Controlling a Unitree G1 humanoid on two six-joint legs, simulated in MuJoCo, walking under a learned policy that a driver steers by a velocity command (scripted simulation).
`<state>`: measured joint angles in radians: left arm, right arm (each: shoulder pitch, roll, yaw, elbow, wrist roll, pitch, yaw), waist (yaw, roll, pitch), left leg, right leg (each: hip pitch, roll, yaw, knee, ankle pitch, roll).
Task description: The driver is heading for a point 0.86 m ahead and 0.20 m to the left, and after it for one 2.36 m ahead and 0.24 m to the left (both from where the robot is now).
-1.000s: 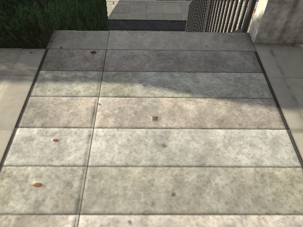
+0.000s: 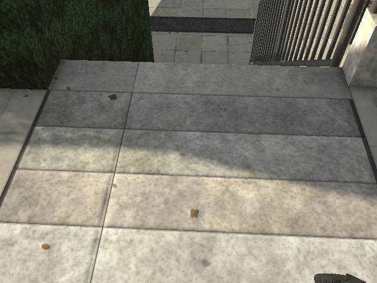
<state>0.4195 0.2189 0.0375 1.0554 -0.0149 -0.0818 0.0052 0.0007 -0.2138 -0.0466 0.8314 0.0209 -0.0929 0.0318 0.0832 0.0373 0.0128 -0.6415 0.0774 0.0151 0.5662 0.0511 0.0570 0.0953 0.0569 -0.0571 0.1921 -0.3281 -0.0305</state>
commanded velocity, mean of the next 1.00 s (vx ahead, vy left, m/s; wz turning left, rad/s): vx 0.50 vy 0.00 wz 0.13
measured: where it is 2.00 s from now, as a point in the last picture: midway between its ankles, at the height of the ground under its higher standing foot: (173, 131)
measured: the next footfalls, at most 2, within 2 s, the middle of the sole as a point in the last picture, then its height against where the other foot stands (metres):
left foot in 0.08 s outside the picture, level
right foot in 0.64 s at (249, 267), level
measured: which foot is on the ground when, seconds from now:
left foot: up 0.00-0.06, down 0.08-0.66, up 0.68-1.00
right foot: down 0.00-0.08, up 0.10-0.62, down 0.64-1.00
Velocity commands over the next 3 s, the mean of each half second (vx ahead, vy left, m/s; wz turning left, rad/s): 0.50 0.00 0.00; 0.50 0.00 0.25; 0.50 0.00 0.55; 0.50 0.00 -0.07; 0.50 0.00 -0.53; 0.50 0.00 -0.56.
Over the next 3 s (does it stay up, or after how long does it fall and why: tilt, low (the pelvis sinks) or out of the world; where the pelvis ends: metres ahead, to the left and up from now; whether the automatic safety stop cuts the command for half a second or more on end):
stays up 1.53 0.20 -0.01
